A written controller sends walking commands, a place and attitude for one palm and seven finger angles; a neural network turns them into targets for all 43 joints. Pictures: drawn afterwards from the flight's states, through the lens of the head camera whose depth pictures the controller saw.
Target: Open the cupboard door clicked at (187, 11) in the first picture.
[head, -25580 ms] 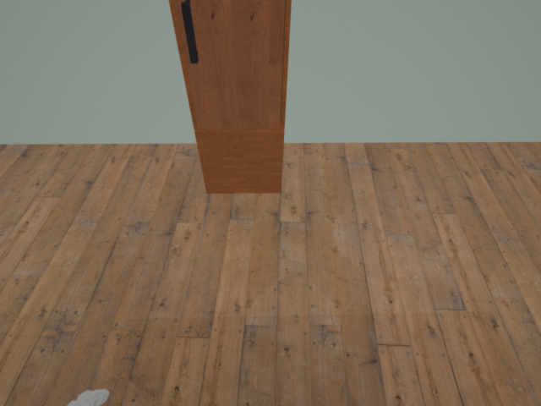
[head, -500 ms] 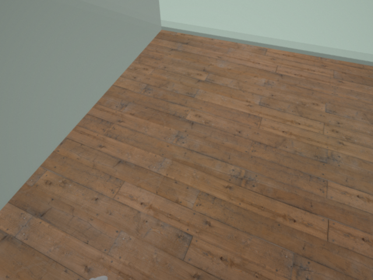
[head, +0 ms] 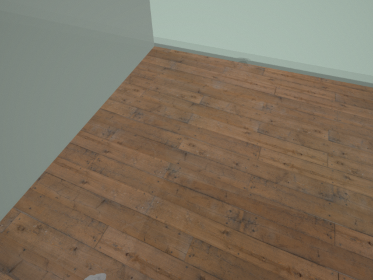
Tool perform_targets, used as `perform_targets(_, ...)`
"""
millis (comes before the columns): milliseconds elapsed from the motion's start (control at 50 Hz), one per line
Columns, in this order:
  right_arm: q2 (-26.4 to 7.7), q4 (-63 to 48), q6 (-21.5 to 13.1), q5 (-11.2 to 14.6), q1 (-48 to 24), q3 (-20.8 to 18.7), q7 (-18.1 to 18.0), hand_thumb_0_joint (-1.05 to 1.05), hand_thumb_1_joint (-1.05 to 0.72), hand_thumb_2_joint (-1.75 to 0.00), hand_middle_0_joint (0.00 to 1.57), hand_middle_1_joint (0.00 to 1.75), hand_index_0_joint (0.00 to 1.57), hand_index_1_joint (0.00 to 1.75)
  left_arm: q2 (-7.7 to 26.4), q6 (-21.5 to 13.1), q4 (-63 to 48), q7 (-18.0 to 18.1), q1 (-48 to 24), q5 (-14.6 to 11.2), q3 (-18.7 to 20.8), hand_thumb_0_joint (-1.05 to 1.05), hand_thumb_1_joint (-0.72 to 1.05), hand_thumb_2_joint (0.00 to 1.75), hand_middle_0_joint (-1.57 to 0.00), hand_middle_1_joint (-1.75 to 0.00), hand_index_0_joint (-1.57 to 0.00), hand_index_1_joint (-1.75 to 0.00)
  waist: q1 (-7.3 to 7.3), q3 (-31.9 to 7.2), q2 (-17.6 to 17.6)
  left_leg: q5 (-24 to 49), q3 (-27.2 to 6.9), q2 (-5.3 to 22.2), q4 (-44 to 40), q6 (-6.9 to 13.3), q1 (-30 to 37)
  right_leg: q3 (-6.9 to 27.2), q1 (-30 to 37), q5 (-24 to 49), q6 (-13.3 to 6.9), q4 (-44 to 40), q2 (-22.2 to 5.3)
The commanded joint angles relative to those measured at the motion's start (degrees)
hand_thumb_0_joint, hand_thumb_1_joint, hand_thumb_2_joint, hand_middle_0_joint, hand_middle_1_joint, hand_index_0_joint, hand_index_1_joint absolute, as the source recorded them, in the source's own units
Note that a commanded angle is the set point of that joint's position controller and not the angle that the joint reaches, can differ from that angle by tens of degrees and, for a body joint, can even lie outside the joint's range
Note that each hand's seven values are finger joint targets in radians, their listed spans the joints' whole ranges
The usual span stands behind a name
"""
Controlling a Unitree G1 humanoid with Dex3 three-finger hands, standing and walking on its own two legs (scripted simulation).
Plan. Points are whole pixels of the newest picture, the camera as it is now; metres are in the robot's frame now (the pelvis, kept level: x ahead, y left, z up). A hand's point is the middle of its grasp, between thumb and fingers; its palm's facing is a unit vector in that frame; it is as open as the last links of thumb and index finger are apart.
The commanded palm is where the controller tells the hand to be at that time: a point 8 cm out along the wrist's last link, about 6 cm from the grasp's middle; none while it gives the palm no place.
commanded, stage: walk to a spot facing it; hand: left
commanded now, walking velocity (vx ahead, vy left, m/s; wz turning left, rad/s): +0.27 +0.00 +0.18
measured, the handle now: out of the picture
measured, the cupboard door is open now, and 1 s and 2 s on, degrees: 53 53 53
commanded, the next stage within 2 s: turn to face it in 0.02 s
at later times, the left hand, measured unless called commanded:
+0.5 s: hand (113, 252) +0.21 +0.20 -0.17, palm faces +0.23 -0.95 -0.19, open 7.3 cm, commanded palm none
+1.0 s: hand (115, 261) +0.19 +0.20 -0.18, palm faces +0.48 -0.84 -0.24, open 7.4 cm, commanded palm none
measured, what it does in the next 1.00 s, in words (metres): walks ahead, turning left: left foot, then right foot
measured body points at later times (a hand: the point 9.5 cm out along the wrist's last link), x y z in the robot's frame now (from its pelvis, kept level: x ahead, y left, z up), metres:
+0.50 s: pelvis +0.17 +0.00 +0.00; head +0.22 +0.02 +0.45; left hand +0.20 +0.25 -0.15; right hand +0.29 -0.22 -0.14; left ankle +0.19 +0.11 -0.73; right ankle +0.18 -0.15 -0.67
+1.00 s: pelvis +0.24 -0.02 -0.01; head +0.28 +0.03 +0.44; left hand +0.17 +0.24 -0.16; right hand +0.46 -0.20 -0.13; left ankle +0.19 +0.08 -0.73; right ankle +0.26 -0.17 -0.68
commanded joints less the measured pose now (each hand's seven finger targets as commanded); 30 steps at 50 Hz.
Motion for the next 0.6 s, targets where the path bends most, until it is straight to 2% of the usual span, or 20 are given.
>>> perform_targets(0,-3.89,-7.73,-0.37,1.24,-7.05,-0.55,0.45,0.00,-0.90,-0.90,0.20,0.30,0.20,0.30,14.25,-0.61,3.95,2.20,21.22,-0.56,3.31,0.00,0.90,0.90,-0.20,-0.30,-0.20,-0.30,10.05,-2.83,-16.47,-16.68,-0.78,-3.05,30.76,2.30,-31.78,33.81,27.86,-16.35,-11.58,-25.02,-21.03)
perform_targets(20,-4.42,-7.44,-0.55,1.17,-8.39,-1.19,0.14,0.00,-0.90,-0.90,0.20,0.30,0.20,0.30,12.70,-0.83,3.44,2.92,18.15,-0.42,2.76,0.00,0.90,0.90,-0.20,-0.30,-0.20,-0.30,8.15,-0.70,-16.12,-11.98,-5.17,0.11,37.36,2.45,-34.23,33.14,24.46,-15.86,-12.73,-24.57,-20.88)
perform_targets(40,-4.91,-7.27,-0.64,0.98,-9.02,-1.34,0.01,0.00,-0.90,-0.90,0.20,0.30,0.20,0.30,9.26,-0.88,2.63,3.36,14.25,-0.45,1.96,0.00,0.90,0.90,-0.20,-0.30,-0.20,-0.30,6.05,1.04,-15.68,-7.18,-7.20,2.21,38.10,2.27,-34.89,27.19,21.41,-10.46,-11.56,-23.72,-19.34)
perform_targets(80,-3.28,-5.80,-0.33,0.76,-7.35,-0.84,0.11,0.00,-0.90,-0.90,0.20,0.30,0.20,0.30,5.20,-1.63,1.66,3.61,10.55,-0.30,0.76,0.00,0.90,0.90,-0.20,-0.30,-0.20,-0.30,2.81,-1.13,-10.64,-3.05,-6.77,3.58,31.74,1.41,-28.36,13.95,17.11,8.08,-9.40,-21.27,-16.49)
perform_targets(100,-1.70,-5.18,-0.05,0.95,-6.89,-0.62,0.27,0.00,-0.90,-0.90,0.20,0.30,0.20,0.30,4.69,-1.87,1.87,3.74,9.79,-0.15,0.58,0.00,0.90,0.90,-0.20,-0.30,-0.20,-0.30,1.93,-0.83,-8.96,-3.35,-5.50,3.14,26.23,1.17,-24.66,10.20,15.15,15.97,-9.14,-20.31,-15.20)
perform_targets(140,0.48,-4.52,0.37,1.01,-5.23,0.01,0.68,0.00,-0.90,-0.90,0.20,0.30,0.20,0.30,5.41,-2.29,2.15,3.57,8.80,-0.16,0.64,0.00,0.90,0.90,-0.20,-0.30,-0.20,-0.30,0.81,-1.73,-6.51,0.64,-2.48,0.92,15.09,0.78,-19.28,3.34,14.16,24.05,-7.96,-17.82,-13.17)
perform_targets(200,-0.07,-4.91,0.25,1.06,-5.57,0.31,1.03,0.00,-0.90,-0.90,0.20,0.30,0.20,0.30,6.75,-1.95,2.81,3.54,9.05,-0.80,0.89,0.00,0.90,0.90,-0.20,-0.30,-0.20,-0.30,0.82,-2.75,-6.17,9.33,1.46,-2.47,4.38,0.98,-13.81,-1.57,16.72,29.90,-4.94,-12.10,-10.32)
perform_targets(220,-1.53,-4.85,0.17,0.94,-3.97,0.19,1.00,0.00,-0.90,-0.90,0.20,0.30,0.20,0.30,7.21,-1.69,2.26,3.64,8.36,-1.01,1.01,0.00,0.90,0.90,-0.20,-0.30,-0.20,-0.30,-0.30,-3.91,-6.58,12.46,2.15,-3.08,0.99,1.38,-10.06,-3.24,16.32,31.35,-3.74,-8.55,-9.84)
perform_targets(240,-4.09,-4.12,0.04,0.79,-0.54,-0.34,0.83,0.00,-0.90,-0.90,0.20,0.30,0.20,0.30,7.17,-1.25,1.56,3.68,7.70,-1.14,1.00,0.00,0.90,0.90,-0.20,-0.30,-0.20,-0.30,-2.11,-6.08,-3.65,19.93,0.87,-2.63,-1.73,2.26,-2.76,-4.64,13.25,29.57,-1.87,-1.46,-8.82)
perform_targets(260,-9.31,-3.73,-0.19,0.38,3.92,-1.56,0.27,0.00,-0.90,-0.90,0.20,0.30,0.20,0.30,5.88,-0.71,-0.01,3.56,8.27,-1.39,0.83,0.00,0.90,0.90,-0.20,-0.30,-0.20,-0.30,-3.85,-10.25,7.32,34.13,-10.07,5.43,-1.86,6.61,7.47,-6.20,4.01,16.04,1.37,9.93,-4.56)
perform_targets(280,-14.88,-3.64,0.02,0.32,8.39,-2.71,-0.49,0.00,-0.90,-0.90,0.20,0.30,0.20,0.30,3.74,-0.27,-1.99,3.66,7.95,-1.97,0.26,0.00,0.90,0.90,-0.20,-0.30,-0.20,-0.30,-5.76,-13.07,20.54,51.36,-27.69,19.46,-5.26,15.66,13.56,-5.10,-6.86,-22.06,3.94,26.50,2.40)
perform_targets(300,-15.55,-3.72,0.57,0.52,8.35,-2.45,-1.30,0.00,-0.90,-0.90,0.20,0.30,0.20,0.30,5.49,0.58,-4.44,4.03,2.74,-1.41,-0.11,0.00,0.90,0.90,-0.20,-0.30,-0.20,-0.30,-6.20,-10.29,12.67,48.41,-29.95,20.61,-5.87,18.15,10.20,2.89,-10.32,-23.25,3.42,34.03,2.34)
perform_targets(320,-14.93,-4.26,0.37,0.36,5.68,-2.51,-1.89,0.00,-0.90,-0.90,0.20,0.30,0.20,0.30,4.10,0.71,-4.71,4.12,0.46,-1.35,0.17,0.00,0.90,0.90,-0.20,-0.30,-0.20,-0.30,-5.05,-9.35,13.32,50.38,-30.01,19.85,-5.44,17.84,8.75,5.00,-14.54,-20.49,3.54,37.40,1.07)
perform_targets(340,-13.25,-5.54,0.45,0.51,2.48,-2.11,-2.04,0.00,-0.90,-0.90,0.20,0.30,0.20,0.30,4.49,1.01,-4.53,4.11,-0.42,-1.33,0.30,0.00,0.90,0.90,-0.20,-0.30,-0.20,-0.30,-3.91,-7.29,12.49,48.39,-27.25,18.22,-6.10,16.33,3.67,6.70,-13.23,-17.56,3.79,36.85,-0.35)
perform_targets(360,-12.31,-6.85,0.45,0.51,-1.08,-1.70,-2.13,0.00,-0.90,-0.90,0.20,0.30,0.20,0.30,4.27,1.48,-4.24,3.88,0.87,-1.37,0.50,0.00,0.90,0.90,-0.20,-0.30,-0.20,-0.30,-2.02,-7.10,10.63,46.52,-23.45,15.76,-6.20,14.49,1.33,6.61,-10.90,-15.09,4.21,34.02,-0.49)
perform_targets(400,-12.48,-8.39,0.68,0.52,-5.34,-1.83,-2.10,0.00,-0.90,-0.90,0.20,0.30,0.20,0.30,3.57,2.41,-3.94,3.47,2.64,-1.49,0.57,0.00,0.90,0.90,-0.20,-0.30,-0.20,-0.30,-0.19,-6.85,9.19,39.90,-18.29,11.68,-6.85,11.96,-2.80,5.32,-5.92,-12.07,4.41,26.36,0.58)
perform_targets(480,-13.46,-10.19,2.07,0.29,-8.38,-2.74,-1.42,0.00,-0.90,-0.90,0.20,0.30,0.20,0.30,3.80,3.26,-5.49,3.36,2.49,-1.21,0.89,0.00,0.90,0.90,-0.20,-0.30,-0.20,-0.30,-0.02,-6.26,9.81,22.86,-19.46,8.75,-9.23,10.78,-8.09,2.89,1.04,-9.24,4.00,13.64,3.11)
perform_targets(540,-13.70,-12.02,3.23,0.47,-11.78,-3.50,-1.06,0.00,-0.90,-0.90,0.20,0.30,0.20,0.30,4.81,3.03,-6.06,3.49,5.52,-1.04,1.30,0.00,0.90,0.90,-0.20,-0.30,-0.20,-0.30,2.00,-4.79,9.88,13.73,-20.39,6.09,-7.08,8.87,-14.22,1.72,9.54,-2.56,3.60,1.20,4.68)
perform_targets(560,-12.80,-12.79,3.37,0.81,-12.65,-3.56,-0.85,0.00,-0.90,-0.90,0.20,0.30,0.20,0.30,6.23,2.60,-6.22,3.70,7.11,-0.90,1.70,0.00,0.90,0.90,-0.20,-0.30,-0.20,-0.30,2.91,-5.07,6.14,11.10,-19.07,3.49,-3.90,6.87,-16.86,2.48,14.40,1.50,3.24,-6.33,3.57)
perform_targets(580,-9.77,-13.94,3.49,1.35,-12.58,-3.17,-0.46,0.00,-0.90,-0.90,0.20,0.30,0.20,0.30,10.47,2.06,-6.70,4.23,8.42,-0.24,2.53,0.00,0.90,0.90,-0.20,-0.30,-0.20,-0.30,3.84,-4.95,-5.28,1.43,-13.81,-2.04,5.06,3.38,-25.05,13.42,19.92,-1.59,0.28,-15.52,-6.78)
